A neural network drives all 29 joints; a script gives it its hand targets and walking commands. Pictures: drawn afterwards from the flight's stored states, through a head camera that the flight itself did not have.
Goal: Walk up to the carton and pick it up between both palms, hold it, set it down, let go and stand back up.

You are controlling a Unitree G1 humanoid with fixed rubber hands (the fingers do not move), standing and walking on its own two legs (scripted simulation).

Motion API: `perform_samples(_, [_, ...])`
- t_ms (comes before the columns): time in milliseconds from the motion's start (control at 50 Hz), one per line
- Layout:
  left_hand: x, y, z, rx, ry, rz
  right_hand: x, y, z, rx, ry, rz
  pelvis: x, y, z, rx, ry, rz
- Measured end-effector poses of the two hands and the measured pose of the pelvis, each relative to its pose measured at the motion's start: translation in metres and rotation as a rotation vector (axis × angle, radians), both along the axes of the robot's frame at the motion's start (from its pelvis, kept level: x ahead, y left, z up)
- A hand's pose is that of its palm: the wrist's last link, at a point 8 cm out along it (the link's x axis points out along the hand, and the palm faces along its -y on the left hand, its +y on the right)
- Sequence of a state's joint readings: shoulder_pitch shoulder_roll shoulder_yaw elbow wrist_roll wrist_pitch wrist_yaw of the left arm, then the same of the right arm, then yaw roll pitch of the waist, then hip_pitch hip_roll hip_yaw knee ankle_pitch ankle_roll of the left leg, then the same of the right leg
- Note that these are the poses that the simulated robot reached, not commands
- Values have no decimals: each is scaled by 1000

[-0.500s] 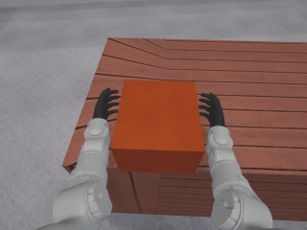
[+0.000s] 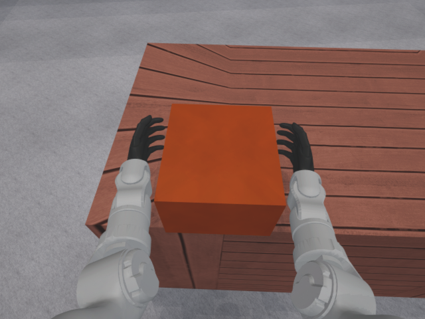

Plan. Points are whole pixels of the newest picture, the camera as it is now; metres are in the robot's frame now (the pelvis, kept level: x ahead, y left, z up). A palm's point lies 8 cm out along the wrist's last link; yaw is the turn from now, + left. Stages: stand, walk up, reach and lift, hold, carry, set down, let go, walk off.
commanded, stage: set down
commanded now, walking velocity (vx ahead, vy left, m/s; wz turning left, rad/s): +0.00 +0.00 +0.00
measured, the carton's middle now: (219, 168) +0.42 -0.01 +0.00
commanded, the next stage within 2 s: none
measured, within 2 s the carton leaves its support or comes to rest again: neither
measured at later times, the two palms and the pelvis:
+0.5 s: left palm (141, 162) +0.43 +0.16 +0.02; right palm (295, 165) +0.41 -0.17 +0.02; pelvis -0.01 +0.00 -0.02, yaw -2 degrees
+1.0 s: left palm (112, 183) +0.36 +0.20 +0.05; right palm (330, 186) +0.34 -0.21 +0.05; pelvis -0.05 -0.02 -0.02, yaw +2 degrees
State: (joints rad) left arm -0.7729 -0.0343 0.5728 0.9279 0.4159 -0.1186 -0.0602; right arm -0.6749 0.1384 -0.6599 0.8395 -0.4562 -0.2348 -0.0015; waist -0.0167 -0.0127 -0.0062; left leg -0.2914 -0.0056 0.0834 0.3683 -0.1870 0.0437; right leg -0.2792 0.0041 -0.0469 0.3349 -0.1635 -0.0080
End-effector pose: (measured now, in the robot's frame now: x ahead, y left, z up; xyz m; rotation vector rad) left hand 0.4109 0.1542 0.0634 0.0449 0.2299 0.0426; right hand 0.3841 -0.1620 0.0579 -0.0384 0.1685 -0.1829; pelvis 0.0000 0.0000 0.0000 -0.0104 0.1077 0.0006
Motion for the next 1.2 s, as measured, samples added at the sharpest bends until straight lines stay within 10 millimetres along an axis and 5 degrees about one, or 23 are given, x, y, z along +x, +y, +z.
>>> perform_samples(180, [3,0,-4,8,-6,-4,1,0,-2,-15,-3,5,-2,3,-1,-2,2,-11])
perform_samples(440, [13,4,-41,15,61,47,18,-4,-39,54,124,26,-6,5,-15,-25,197,-29])
perform_samples(620, [13,21,-33,13,11,57,27,-18,-30,56,64,26,-7,-3,-24,-32,241,-10])
perform_samples(900, [-39,51,-22,29,-36,39,-26,-50,-21,57,41,16,-35,-15,-21,-21,130,28])
perform_samples(1200, [-72,25,-7,-24,-25,1,-66,-38,1,60,65,52,-70,-14,-24,1,43,16])
